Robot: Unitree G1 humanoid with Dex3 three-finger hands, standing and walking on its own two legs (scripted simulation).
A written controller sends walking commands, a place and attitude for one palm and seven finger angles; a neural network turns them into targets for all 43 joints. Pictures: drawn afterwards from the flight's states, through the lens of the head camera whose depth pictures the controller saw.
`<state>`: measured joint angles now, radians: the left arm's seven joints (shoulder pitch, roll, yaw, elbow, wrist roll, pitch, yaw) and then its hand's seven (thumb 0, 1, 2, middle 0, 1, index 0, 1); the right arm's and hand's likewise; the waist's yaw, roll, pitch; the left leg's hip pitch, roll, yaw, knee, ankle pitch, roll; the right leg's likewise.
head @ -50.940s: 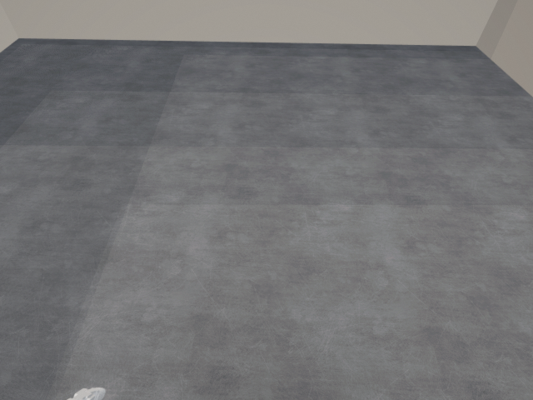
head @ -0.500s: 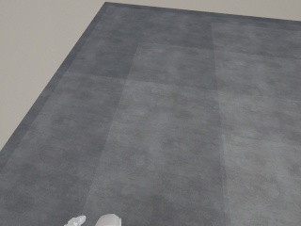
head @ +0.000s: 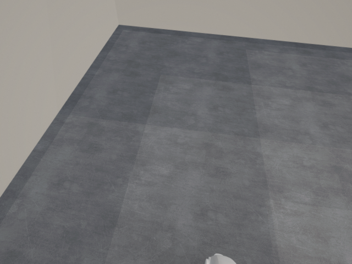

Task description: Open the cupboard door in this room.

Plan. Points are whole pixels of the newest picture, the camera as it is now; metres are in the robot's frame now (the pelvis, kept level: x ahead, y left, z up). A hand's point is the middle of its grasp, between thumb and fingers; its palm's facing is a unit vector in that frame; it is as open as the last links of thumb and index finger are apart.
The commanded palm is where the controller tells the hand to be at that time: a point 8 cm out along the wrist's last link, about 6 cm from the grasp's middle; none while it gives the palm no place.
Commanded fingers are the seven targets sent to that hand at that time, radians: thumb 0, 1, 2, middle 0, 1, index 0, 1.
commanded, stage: turn to face it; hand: left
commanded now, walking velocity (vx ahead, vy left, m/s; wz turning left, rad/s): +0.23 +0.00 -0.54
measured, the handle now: out of the picture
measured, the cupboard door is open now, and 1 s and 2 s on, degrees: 49 49 49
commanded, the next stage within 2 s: none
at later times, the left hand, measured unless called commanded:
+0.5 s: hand (140, 212) +0.28 +0.13 -0.18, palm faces +0.12 -0.98 -0.14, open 7.2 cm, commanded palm none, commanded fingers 0.00 0.90 0.90 -0.20 -0.30 -0.20 -0.30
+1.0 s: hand (138, 224) +0.24 +0.13 -0.15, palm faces +0.40 -0.86 -0.32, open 7.4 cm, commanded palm none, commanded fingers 0.00 0.90 0.90 -0.20 -0.30 -0.20 -0.30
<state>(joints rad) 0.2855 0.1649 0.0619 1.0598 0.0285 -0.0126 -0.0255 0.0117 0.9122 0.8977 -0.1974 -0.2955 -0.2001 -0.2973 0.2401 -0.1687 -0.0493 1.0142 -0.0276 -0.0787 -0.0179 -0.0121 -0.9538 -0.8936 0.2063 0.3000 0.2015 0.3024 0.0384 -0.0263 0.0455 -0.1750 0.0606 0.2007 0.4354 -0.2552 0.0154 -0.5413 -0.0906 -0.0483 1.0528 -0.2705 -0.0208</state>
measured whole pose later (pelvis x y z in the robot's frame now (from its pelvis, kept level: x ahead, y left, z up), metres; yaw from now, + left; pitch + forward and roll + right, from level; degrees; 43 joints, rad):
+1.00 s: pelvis +0.25 -0.10 +0.00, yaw +24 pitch +1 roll +2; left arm 0.20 0.21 0.04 0.90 0.02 0.00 0.03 0.01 0.91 0.90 -0.20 -0.30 -0.20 -0.30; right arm 0.13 -0.28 -0.10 0.93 -0.02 0.08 0.03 0.01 -0.91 -0.89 0.20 0.30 0.20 0.30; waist -0.01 0.03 0.08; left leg -0.54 0.00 0.00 1.15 -0.43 -0.05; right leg -0.26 -0.08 -0.13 0.56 -0.33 -0.02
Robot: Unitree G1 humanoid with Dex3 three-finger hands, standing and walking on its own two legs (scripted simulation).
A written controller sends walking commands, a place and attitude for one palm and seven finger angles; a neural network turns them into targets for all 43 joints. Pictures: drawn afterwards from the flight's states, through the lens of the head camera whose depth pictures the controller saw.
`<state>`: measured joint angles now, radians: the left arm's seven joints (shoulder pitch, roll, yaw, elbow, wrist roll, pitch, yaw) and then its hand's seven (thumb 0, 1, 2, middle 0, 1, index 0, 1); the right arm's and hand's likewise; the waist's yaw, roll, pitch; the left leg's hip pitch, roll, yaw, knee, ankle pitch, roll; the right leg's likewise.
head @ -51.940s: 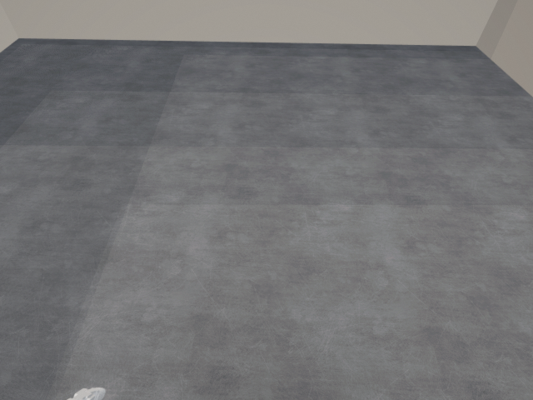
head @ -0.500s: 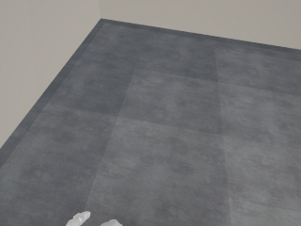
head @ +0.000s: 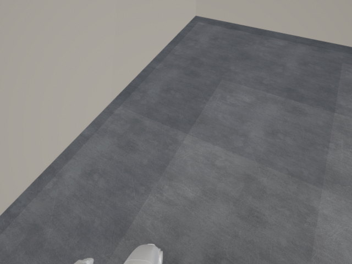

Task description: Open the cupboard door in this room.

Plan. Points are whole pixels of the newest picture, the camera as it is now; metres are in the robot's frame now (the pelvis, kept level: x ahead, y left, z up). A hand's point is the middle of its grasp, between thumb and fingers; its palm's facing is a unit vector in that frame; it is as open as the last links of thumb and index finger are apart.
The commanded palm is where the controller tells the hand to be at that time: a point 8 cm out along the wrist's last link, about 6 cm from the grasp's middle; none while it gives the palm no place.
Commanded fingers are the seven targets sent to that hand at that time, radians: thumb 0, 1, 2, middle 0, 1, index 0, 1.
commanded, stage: turn to face it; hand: left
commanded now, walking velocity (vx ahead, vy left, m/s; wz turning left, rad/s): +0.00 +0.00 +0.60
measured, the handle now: out of the picture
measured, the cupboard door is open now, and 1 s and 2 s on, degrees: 49 49 49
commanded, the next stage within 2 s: none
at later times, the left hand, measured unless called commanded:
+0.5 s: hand out of the picture +0.03 +0.22 -0.16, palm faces +0.34 -0.90 -0.28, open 7.4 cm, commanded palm none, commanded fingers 0.00 0.90 0.90 -0.20 -0.30 -0.20 -0.30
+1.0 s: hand out of the picture -0.03 +0.17 -0.19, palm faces +0.61 -0.76 -0.23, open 7.4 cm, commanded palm none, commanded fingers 0.00 0.90 0.90 -0.20 -0.30 -0.20 -0.30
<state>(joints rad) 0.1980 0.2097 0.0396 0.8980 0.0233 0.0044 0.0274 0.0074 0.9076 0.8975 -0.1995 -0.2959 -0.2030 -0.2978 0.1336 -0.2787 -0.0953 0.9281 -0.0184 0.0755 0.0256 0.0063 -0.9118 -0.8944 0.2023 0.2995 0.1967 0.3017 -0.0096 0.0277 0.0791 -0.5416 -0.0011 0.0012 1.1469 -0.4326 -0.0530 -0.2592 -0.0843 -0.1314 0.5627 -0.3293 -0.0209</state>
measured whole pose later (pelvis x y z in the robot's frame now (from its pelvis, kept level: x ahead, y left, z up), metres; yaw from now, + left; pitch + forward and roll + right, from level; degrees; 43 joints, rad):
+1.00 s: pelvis +0.04 -0.03 -0.02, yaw +38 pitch +1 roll +1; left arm 0.20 0.24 0.06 0.90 0.02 0.05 0.02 0.01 0.90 0.90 -0.20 -0.30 -0.21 -0.30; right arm 0.13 -0.22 -0.06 0.90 -0.02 0.03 0.03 0.01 -0.91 -0.89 0.20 0.30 0.20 0.30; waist 0.00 -0.06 0.11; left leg -0.34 0.01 0.06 0.65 -0.33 0.02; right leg -0.39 -0.15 -0.14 0.95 -0.56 0.06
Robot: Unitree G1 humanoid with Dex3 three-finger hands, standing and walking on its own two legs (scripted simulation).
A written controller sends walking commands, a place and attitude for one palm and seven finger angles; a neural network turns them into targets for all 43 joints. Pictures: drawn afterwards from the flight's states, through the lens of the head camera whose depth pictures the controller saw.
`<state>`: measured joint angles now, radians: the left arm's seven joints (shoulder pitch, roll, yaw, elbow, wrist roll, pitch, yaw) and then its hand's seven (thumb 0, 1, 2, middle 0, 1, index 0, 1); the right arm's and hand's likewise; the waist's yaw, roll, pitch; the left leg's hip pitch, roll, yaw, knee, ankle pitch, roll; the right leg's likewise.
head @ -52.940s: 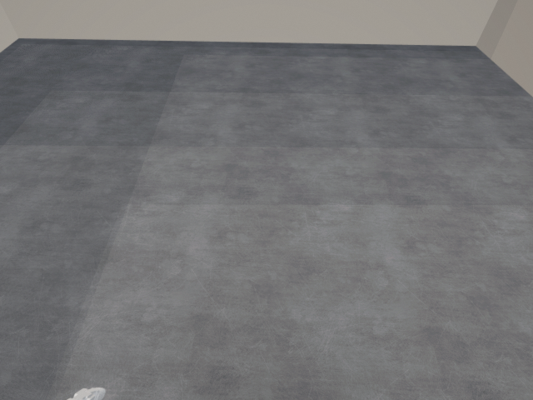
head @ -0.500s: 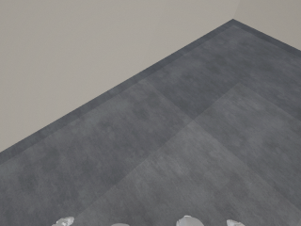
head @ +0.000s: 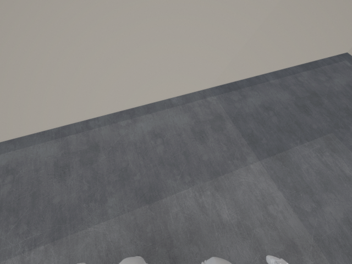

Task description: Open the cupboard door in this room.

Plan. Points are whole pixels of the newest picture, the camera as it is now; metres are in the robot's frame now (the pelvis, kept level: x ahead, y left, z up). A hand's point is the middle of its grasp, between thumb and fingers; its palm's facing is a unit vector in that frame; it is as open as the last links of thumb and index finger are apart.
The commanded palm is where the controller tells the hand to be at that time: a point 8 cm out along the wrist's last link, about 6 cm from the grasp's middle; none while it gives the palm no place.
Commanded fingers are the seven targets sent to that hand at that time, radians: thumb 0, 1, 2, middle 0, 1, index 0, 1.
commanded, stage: turn to face it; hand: left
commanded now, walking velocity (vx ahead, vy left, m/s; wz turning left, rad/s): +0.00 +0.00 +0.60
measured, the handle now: out of the picture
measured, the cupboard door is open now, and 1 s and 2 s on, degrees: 49 49 49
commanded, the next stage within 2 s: take the last steps up to it in 2.00 s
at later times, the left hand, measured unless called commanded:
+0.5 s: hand out of the picture +0.03 +0.15 -0.14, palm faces +0.30 -0.92 -0.25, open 7.4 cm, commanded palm none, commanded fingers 0.00 0.90 0.90 -0.20 -0.30 -0.20 -0.30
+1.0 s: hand out of the picture +0.02 +0.20 -0.14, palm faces +0.56 -0.78 -0.28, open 7.4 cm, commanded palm none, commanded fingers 0.00 0.90 0.90 -0.20 -0.30 -0.20 -0.30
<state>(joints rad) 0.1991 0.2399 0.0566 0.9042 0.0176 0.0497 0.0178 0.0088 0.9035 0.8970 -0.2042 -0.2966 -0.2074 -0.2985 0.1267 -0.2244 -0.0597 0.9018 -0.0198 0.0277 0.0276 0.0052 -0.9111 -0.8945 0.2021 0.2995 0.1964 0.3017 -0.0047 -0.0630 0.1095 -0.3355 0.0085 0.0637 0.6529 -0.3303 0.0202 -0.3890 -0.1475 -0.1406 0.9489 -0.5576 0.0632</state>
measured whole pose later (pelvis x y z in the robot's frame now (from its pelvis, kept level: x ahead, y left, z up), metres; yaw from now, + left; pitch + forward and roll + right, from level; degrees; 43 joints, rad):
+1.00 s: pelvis +0.04 -0.05 +0.01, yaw +34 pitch +1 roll +0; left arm 0.12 0.25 0.06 0.86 0.01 0.04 0.01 0.01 0.91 0.90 -0.20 -0.30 -0.20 -0.30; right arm 0.19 -0.21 -0.06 0.93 -0.03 0.05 0.01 0.00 -0.91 -0.89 0.21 0.30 0.20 0.30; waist -0.02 0.01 0.09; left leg -0.29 -0.02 -0.10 0.55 -0.28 -0.01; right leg -0.36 -0.04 -0.03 0.71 -0.38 0.07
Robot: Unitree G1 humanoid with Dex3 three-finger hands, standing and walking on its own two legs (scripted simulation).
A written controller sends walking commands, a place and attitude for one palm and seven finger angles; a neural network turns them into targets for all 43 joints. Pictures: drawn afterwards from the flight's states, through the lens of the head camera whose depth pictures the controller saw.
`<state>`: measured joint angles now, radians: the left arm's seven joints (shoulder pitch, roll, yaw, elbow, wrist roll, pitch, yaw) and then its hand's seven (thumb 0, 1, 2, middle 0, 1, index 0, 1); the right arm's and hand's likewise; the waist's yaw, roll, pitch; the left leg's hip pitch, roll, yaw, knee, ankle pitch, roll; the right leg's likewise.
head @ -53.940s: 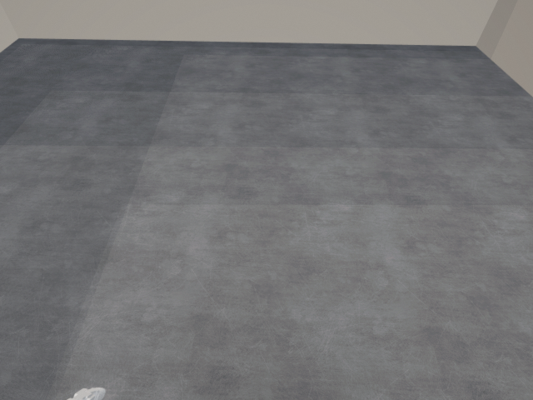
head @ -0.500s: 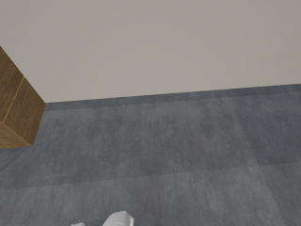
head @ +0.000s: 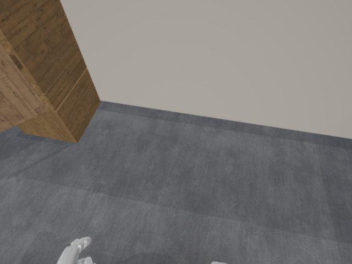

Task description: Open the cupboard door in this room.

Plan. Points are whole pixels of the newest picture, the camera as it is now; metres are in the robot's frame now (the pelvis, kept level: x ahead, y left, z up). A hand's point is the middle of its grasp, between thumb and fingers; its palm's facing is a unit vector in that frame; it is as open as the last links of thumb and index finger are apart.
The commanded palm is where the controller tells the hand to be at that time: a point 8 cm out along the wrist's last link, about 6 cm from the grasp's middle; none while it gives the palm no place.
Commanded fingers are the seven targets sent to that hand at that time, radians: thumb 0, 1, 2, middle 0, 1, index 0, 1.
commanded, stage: turn to face it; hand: left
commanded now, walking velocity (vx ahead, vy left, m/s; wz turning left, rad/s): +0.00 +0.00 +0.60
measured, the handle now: out of the picture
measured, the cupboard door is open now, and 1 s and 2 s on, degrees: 49 49 49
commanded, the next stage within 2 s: take the last steps up to it in 1.00 s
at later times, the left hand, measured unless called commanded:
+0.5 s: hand out of the picture -0.03 +0.22 -0.19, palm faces +0.38 -0.90 -0.24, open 7.4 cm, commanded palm none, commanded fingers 0.00 0.90 0.90 -0.20 -0.30 -0.20 -0.30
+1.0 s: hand out of the picture +0.01 +0.16 -0.15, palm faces +0.56 -0.79 -0.26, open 7.4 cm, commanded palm none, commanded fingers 0.00 0.90 0.90 -0.20 -0.30 -0.20 -0.30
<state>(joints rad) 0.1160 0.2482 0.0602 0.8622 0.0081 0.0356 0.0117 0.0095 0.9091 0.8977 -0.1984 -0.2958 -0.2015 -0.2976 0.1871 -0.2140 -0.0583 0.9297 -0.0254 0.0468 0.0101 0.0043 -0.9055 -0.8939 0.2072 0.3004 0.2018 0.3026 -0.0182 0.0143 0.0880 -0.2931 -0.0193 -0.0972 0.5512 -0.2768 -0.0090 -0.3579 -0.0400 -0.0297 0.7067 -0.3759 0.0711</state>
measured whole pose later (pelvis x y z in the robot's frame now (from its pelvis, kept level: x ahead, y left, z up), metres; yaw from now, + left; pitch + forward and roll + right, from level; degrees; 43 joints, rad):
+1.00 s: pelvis +0.04 -0.04 +0.01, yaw +36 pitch +0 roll +2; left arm 0.19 0.17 0.02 0.89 0.02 0.00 0.03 0.01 0.91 0.90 -0.20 -0.30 -0.21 -0.30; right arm 0.17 -0.24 -0.08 0.97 -0.01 0.07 0.02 0.01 -0.91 -0.89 0.20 0.30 0.20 0.30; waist -0.02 0.02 0.09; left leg -0.48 -0.01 -0.01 1.13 -0.43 -0.05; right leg -0.22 -0.08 -0.12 0.52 -0.30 -0.02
